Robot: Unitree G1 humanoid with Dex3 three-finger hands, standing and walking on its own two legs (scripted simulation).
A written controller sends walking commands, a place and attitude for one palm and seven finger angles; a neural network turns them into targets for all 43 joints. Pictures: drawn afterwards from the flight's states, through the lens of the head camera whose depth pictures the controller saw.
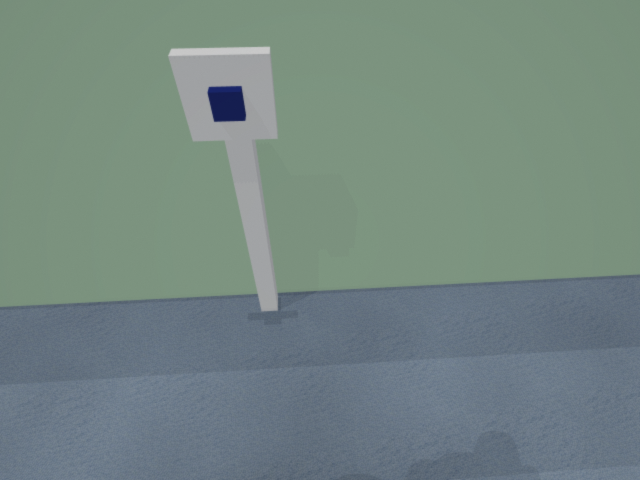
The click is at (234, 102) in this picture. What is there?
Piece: button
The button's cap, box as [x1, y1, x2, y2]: [208, 86, 245, 121]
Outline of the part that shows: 209,87 208,96 214,121 244,120 245,112 241,86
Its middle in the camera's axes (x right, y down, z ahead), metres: -0.18 -0.26 +0.75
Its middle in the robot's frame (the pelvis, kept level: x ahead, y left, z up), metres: +0.74 +0.23 +0.08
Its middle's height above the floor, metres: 0.86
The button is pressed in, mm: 0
